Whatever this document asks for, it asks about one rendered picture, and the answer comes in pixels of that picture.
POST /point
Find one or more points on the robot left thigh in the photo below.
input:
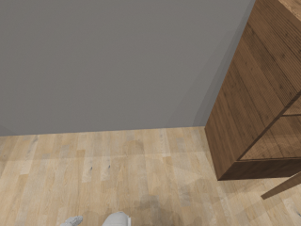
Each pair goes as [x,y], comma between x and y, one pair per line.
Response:
[118,219]

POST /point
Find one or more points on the robot left hand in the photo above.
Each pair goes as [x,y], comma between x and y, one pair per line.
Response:
[72,221]

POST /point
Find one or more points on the cupboard door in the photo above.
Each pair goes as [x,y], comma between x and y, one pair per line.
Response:
[293,181]

